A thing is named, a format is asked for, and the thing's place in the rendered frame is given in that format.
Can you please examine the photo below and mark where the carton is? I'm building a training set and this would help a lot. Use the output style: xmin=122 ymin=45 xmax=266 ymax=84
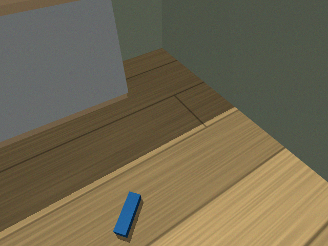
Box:
xmin=113 ymin=191 xmax=141 ymax=238

